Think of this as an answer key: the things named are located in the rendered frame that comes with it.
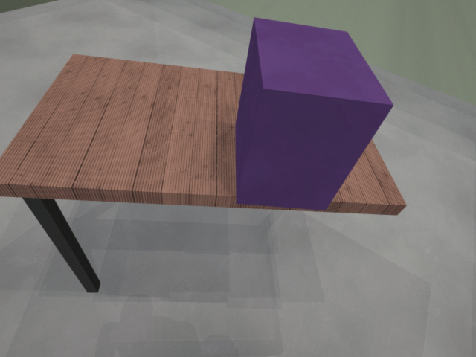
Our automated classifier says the table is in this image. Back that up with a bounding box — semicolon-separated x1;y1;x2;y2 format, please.
0;54;407;292

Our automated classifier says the carton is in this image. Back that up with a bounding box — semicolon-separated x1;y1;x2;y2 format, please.
235;17;393;210

